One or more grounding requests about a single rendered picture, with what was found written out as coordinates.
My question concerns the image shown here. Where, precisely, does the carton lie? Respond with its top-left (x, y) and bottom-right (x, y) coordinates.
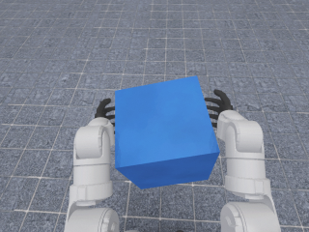
top-left (115, 75), bottom-right (220, 189)

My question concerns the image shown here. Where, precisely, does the robot right upper arm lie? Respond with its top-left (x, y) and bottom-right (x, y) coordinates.
top-left (220, 201), bottom-right (281, 232)

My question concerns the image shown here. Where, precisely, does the robot right hand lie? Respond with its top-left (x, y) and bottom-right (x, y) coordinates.
top-left (204, 89), bottom-right (234, 128)

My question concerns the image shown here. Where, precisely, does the right robot forearm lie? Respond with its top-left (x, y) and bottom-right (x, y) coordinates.
top-left (216, 110), bottom-right (281, 232)

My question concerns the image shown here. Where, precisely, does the robot left upper arm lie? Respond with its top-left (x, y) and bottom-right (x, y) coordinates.
top-left (65, 207), bottom-right (120, 232)

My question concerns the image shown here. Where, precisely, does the left robot forearm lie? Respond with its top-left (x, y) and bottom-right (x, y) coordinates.
top-left (64, 117), bottom-right (115, 232)

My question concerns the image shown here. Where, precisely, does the robot left hand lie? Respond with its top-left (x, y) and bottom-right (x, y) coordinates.
top-left (95, 98), bottom-right (115, 134)

